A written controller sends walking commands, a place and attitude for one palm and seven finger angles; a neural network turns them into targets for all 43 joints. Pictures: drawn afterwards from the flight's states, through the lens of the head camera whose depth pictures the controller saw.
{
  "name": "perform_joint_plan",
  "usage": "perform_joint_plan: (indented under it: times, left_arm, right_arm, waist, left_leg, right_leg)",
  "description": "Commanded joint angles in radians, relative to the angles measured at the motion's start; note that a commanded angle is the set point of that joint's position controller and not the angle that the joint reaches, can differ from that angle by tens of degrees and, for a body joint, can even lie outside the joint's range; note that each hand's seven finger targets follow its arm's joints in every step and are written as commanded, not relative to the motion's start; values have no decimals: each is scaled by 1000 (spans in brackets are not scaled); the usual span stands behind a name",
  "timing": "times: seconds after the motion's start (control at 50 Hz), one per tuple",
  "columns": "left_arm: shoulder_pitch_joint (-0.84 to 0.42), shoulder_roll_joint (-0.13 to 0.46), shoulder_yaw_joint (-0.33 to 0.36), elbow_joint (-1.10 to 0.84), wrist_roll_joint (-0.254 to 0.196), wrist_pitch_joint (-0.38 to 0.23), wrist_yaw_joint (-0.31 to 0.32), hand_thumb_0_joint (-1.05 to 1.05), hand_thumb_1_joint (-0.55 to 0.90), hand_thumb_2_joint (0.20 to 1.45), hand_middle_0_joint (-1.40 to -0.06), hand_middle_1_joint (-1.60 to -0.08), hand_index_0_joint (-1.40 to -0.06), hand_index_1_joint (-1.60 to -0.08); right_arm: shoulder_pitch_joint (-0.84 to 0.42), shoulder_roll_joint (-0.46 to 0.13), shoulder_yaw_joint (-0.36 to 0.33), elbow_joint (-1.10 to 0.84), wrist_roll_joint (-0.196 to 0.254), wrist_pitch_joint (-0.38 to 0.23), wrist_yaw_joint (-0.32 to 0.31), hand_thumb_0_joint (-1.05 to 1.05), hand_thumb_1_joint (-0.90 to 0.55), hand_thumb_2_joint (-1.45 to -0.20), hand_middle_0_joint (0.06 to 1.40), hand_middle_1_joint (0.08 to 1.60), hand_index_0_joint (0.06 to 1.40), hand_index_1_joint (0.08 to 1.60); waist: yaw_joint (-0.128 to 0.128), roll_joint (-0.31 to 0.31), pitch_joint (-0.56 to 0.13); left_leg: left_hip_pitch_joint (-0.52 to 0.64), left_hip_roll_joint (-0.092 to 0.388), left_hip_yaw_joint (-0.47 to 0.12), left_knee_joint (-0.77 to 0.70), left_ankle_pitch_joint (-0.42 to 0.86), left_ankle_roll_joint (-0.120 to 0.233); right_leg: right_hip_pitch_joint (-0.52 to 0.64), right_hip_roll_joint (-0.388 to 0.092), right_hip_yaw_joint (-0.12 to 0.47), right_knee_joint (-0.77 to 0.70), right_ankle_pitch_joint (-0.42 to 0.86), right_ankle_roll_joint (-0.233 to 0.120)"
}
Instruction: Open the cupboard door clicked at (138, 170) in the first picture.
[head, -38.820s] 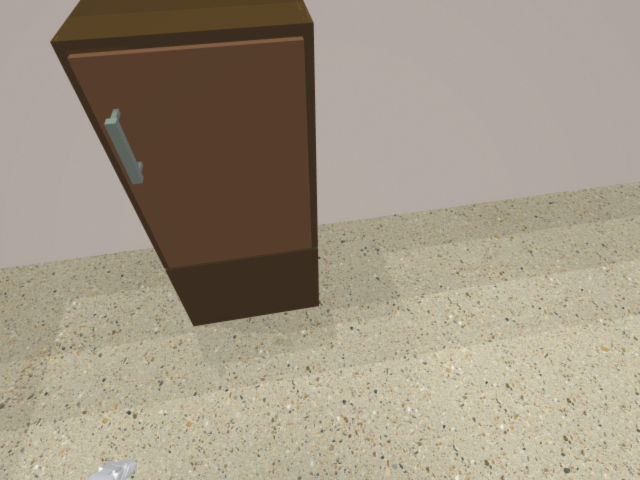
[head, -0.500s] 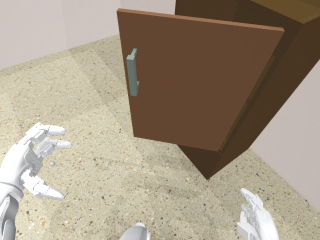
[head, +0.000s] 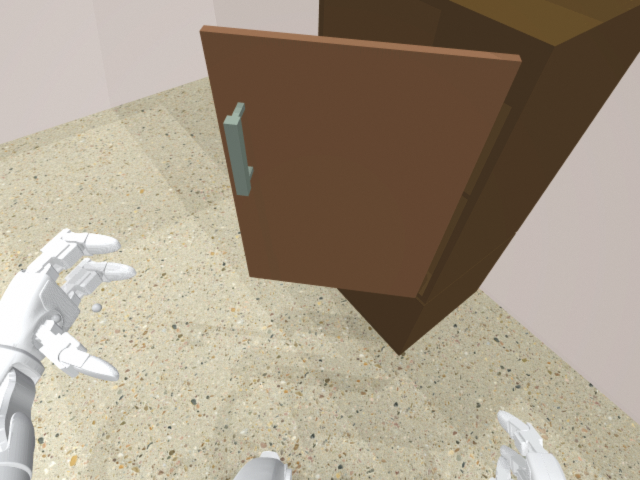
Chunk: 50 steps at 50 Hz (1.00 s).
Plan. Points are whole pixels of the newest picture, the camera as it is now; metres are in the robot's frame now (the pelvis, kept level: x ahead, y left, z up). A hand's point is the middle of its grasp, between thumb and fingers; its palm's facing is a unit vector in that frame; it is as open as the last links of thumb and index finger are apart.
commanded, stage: raise the hand with hooked fingers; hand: left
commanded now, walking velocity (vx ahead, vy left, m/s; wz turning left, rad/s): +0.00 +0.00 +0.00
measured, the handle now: (241, 151) +0.58 +0.16 +0.07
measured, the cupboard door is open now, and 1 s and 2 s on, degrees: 45 45 45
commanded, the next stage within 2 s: move the hooked fingers beside the handle in 0.22 s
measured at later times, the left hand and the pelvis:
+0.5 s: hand (98, 301) +0.29 +0.27 +0.08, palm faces -0.06 -1.00 -0.01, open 14.0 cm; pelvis -0.01 +0.01 +0.00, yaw +1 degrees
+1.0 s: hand (137, 239) +0.39 +0.26 +0.07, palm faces -0.09 -1.00 +0.01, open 14.0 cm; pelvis +0.01 +0.01 -0.01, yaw +0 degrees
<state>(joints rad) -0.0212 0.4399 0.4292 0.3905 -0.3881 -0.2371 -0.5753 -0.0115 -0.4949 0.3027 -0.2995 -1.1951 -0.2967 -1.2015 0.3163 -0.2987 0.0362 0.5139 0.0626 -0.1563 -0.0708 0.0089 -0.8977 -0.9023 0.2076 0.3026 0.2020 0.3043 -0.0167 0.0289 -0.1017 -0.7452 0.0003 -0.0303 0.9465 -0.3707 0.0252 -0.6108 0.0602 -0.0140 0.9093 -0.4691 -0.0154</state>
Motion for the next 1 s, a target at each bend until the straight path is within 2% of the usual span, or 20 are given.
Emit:
perform_joint_plan:
  times: [0.0,0.04,0.16,0.22,0.26,0.3,0.34,0.4,0.44,0.46,0.58,0.6,0.66,0.7,0.74,0.76,0.82,0.88,0.94,0.98]
  left_arm:
    - [-207,295,111,-206,-26,-97,24,0,-500,300,-300,-1200,-300,-1200]
    - [-211,291,96,-235,-20,-95,21,0,-500,300,-300,-1200,-300,-1200]
    - [-212,297,103,-176,-35,-66,1,0,-500,300,-300,-1200,-300,-1200]
    - [-223,266,76,-139,-34,-59,-8,0,-500,300,-300,-1200,-300,-1200]
    - [-245,278,80,-136,-37,-58,-9,0,-500,300,-300,-1200,-300,-1200]
    - [-233,272,77,-144,-29,-65,-10,0,-500,300,-300,-1200,-300,-1200]
    - [-317,239,28,-179,-22,-73,-6,0,-500,300,-300,-1200,-300,-1200]
    - [-444,274,37,-113,-6,-76,9,0,-500,300,-300,-1200,-300,-1200]
    - [-505,252,6,-116,9,-86,18,0,-500,300,-300,-1200,-300,-1200]
    - [-509,278,24,-108,11,-83,24,0,-500,300,-300,-1200,-300,-1200]
    - [-507,306,42,-49,42,-65,41,0,-500,300,-300,-1200,-300,-1200]
    - [-515,289,30,-26,41,-56,42,0,-500,300,-300,-1200,-300,-1200]
    - [-518,336,76,63,41,-40,48,0,-500,300,-300,-1200,-300,-1200]
    - [-553,322,62,92,47,-37,43,0,-500,300,-300,-1200,-300,-1200]
    - [-592,320,53,95,54,-50,39,0,-500,300,-300,-1200,-300,-1200]
    - [-599,326,64,87,45,-62,36,0,-500,300,-300,-1200,-300,-1200]
    - [-640,292,24,28,48,-98,28,0,-500,300,-300,-1200,-300,-1200]
    - [-675,304,31,81,54,-99,32,0,-500,300,-300,-1200,-300,-1200]
    - [-728,295,10,144,74,-84,42,0,-500,300,-300,-1200,-300,-1200]
    - [-768,343,47,134,83,-88,54,0,-500,300,-300,-1200,-300,-1200]
  right_arm:
    - [-57,-129,-60,-144,-2,-57,-11,0,-900,-900,200,300,200,300]
    - [-64,-128,-61,-141,1,-62,-13,0,-900,-900,200,300,200,300]
    - [-61,-135,-59,-135,0,-62,-21,0,-900,-900,200,300,200,300]
    - [-65,-134,-56,-137,3,-63,-23,0,-900,-900,200,300,200,300]
    - [-66,-138,-56,-134,3,-64,-25,0,-900,-900,200,300,200,300]
    - [-68,-135,-56,-142,3,-69,-23,0,-900,-900,200,300,200,300]
    - [-67,-134,-55,-137,3,-74,-26,0,-900,-900,200,300,200,300]
    - [-53,-143,-50,-106,0,-68,-36,0,-900,-900,200,300,200,300]
    - [-55,-141,-50,-101,-1,-73,-39,0,-900,-900,200,300,200,300]
    - [-50,-146,-53,-97,-3,-71,-40,0,-900,-900,200,300,200,300]
    - [-35,-145,-52,-96,-4,-51,-29,0,-900,-900,200,300,200,300]
    - [-33,-143,-51,-96,-4,-46,-26,0,-900,-900,200,300,200,300]
    - [-14,-150,-52,-90,-7,-26,-22,0,-900,-900,200,300,200,300]
    - [-3,-150,-56,-94,-5,-14,-17,0,-900,-900,200,300,200,300]
    - [8,-151,-58,-92,-7,-5,-11,0,-900,-900,200,300,200,300]
    - [13,-153,-62,-93,-8,-3,-11,0,-900,-900,200,300,200,300]
    - [26,-150,-69,-89,-6,3,-3,0,-900,-900,200,300,200,300]
    - [44,-156,-71,-67,-7,17,-4,0,-900,-900,200,300,200,300]
    - [53,-158,-73,-54,-5,33,-5,0,-900,-900,200,300,200,300]
    - [60,-161,-74,-51,-8,39,-5,0,-900,-900,200,300,200,300]
  waist:
    - [16,93,-226]
    - [15,140,-237]
    - [6,48,-189]
    - [1,46,-161]
    - [2,41,-155]
    - [7,57,-183]
    - [-15,68,-205]
    - [-38,63,-157]
    - [-38,95,-179]
    - [-31,72,-204]
    - [-4,110,-299]
    - [-8,101,-281]
    - [-2,47,-249]
    - [-15,35,-252]
    - [-20,59,-275]
    - [-15,43,-296]
    - [-26,110,-367]
    - [-46,71,-352]
    - [-56,84,-307]
    - [-43,108,-355]
  left_leg:
    - [259,-1,-13,-141,110,14]
    - [291,1,-20,-152,110,13]
    - [243,0,-21,-146,89,17]
    - [236,1,-24,-157,48,15]
    - [228,1,-24,-152,34,15]
    - [254,2,-32,-162,41,14]
    - [283,4,-38,-158,40,16]
    - [247,8,-47,-155,-37,12]
    - [274,8,-64,-168,-64,10]
    - [275,9,-65,-162,-54,11]
    - [331,14,-62,-154,73,3]
    - [320,13,-60,-154,79,3]
    - [249,8,-41,-135,99,8]
    - [239,9,-29,-122,135,10]
    - [254,9,-27,-112,163,8]
    - [263,9,-29,-102,191,8]
    - [356,15,-41,-94,262,2]
    - [344,19,-44,-82,264,6]
    - [317,20,-51,-94,211,5]
    - [351,21,-53,-87,256,1]
  right_leg:
    - [-12,-7,8,-160,134,-16]
    - [-18,-8,1,-160,133,-19]
    - [-10,-5,14,-182,118,-14]
    - [-41,-5,3,-185,79,-13]
    - [-38,-7,16,-189,58,-16]
    - [-45,-6,0,-176,71,-16]
    - [-68,-5,-6,-165,85,-13]
    - [-113,-5,-2,-162,25,-14]
    - [-128,-10,-9,-148,21,-18]
    - [-110,-8,-3,-146,24,-21]
    - [-81,-9,-17,-126,110,-26]
    - [-82,-9,-19,-128,119,-24]
    - [-51,-5,-10,-131,141,-25]
    - [-60,-5,-10,-122,186,-18]
    - [-70,-5,-13,-111,207,-19]
    - [-56,-1,-12,-104,230,-24]
    - [-95,1,-16,-91,261,-23]
    - [-121,7,-18,-90,261,-19]
    - [-153,1,-21,-94,215,-20]
    - [-139,1,-20,-87,242,-25]
